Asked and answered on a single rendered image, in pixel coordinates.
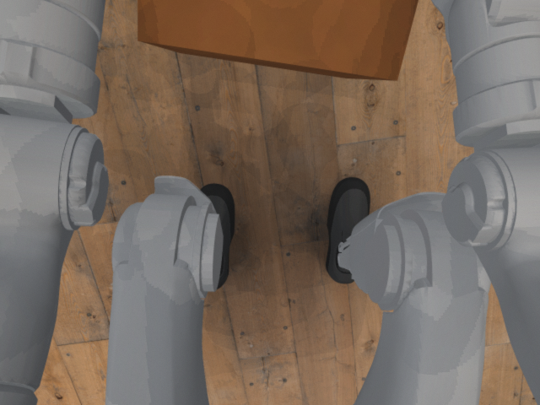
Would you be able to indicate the left robot foot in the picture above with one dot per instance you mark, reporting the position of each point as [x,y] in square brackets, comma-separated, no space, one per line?
[223,203]

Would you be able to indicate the right robot upper arm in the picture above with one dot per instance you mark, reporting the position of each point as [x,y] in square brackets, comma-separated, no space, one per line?
[493,205]

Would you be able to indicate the left robot upper arm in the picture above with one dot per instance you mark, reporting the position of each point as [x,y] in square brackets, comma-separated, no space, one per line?
[52,181]

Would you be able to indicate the left robot forearm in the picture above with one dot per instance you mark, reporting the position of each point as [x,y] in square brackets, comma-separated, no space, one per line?
[48,51]

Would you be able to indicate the robot left shin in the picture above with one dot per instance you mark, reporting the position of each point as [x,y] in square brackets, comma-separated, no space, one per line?
[165,184]

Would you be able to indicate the carton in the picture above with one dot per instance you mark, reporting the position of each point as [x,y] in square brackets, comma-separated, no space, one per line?
[363,39]

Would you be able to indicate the right robot forearm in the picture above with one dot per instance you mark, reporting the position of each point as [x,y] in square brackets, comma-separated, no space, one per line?
[495,54]

